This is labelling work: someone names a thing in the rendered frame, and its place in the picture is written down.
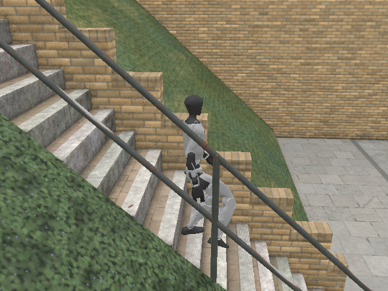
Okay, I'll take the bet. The right robot hand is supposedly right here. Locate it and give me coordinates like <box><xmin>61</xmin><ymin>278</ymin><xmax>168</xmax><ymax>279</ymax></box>
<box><xmin>192</xmin><ymin>186</ymin><xmax>205</xmax><ymax>202</ymax></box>

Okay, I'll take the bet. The right robot forearm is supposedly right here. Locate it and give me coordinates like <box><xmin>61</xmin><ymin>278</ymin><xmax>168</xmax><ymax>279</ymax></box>
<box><xmin>186</xmin><ymin>152</ymin><xmax>199</xmax><ymax>187</ymax></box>

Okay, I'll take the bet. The left robot shin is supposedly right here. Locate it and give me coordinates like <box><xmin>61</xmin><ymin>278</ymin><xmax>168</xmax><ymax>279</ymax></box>
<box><xmin>187</xmin><ymin>202</ymin><xmax>212</xmax><ymax>229</ymax></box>

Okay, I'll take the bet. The robot left thigh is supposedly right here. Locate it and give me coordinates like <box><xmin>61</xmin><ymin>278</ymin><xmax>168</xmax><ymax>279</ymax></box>
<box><xmin>184</xmin><ymin>171</ymin><xmax>212</xmax><ymax>206</ymax></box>

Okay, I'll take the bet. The left robot hand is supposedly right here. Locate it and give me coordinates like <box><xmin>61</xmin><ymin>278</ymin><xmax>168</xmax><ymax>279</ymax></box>
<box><xmin>206</xmin><ymin>155</ymin><xmax>221</xmax><ymax>166</ymax></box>

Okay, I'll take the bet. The robot right upper arm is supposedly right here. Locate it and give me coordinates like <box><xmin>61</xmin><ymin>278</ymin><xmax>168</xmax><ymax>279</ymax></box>
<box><xmin>185</xmin><ymin>124</ymin><xmax>204</xmax><ymax>159</ymax></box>

